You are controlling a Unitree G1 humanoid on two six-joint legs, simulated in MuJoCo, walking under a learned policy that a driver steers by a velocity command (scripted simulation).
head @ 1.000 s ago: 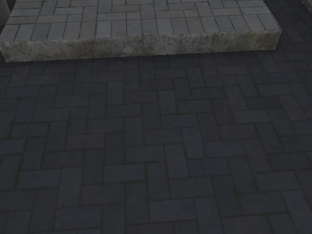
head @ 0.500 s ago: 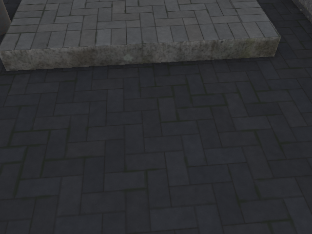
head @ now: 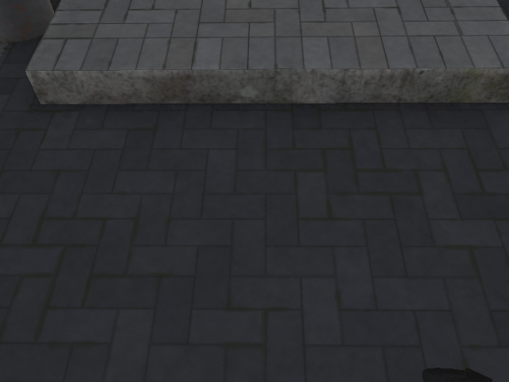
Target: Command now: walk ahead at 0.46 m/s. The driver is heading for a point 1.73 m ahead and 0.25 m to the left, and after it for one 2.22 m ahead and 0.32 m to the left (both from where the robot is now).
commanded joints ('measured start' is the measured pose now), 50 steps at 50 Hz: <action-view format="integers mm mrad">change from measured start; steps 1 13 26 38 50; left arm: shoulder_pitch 3 -133 -448 -477 -345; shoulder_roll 189 102 130 151 109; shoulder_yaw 42 48 46 45 46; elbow -28 -142 -241 -203 -103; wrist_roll -1 -6 21 36 19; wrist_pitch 2 -3 2 51 59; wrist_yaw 5 6 -16 6 16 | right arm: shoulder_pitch -28 219 333 378 316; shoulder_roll -99 -87 -146 -45 -83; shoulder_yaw -25 -24 -25 -11 -16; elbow -71 68 142 184 197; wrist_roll -1 -38 -28 -32 -34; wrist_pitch -18 -36 24 109 54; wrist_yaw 12 5 -49 -85 -73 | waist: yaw -97 -55 -111 -162 -96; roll -143 28 46 -154 10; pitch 83 -11 -39 -109 -1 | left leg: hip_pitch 114 386 580 434 319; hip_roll -41 152 136 -29 5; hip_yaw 18 -233 -94 -30 -78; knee -51 -478 -269 66 -229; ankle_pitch -23 27 416 -323 -246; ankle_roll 44 193 121 -92 -29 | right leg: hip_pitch -76 -700 -600 -547 -342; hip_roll -270 -168 -54 -195 -52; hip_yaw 78 108 47 195 44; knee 57 1023 360 96 291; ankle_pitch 676 102 344 144 282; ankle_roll -135 -51 -33 -172 -33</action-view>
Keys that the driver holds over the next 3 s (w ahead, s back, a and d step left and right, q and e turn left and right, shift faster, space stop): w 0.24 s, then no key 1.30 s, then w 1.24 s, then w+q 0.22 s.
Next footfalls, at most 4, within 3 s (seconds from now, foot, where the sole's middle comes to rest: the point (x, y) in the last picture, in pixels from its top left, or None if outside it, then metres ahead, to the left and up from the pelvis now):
0.08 left None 0.24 0.12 -0.77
0.56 right None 0.45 -0.08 -0.77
0.82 left None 0.37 0.16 -0.77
2.34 left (251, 241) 0.88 0.14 -0.77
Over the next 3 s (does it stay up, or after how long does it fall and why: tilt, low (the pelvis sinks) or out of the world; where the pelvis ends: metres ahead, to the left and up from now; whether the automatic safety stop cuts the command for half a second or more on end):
stays up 1.05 0.02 0.01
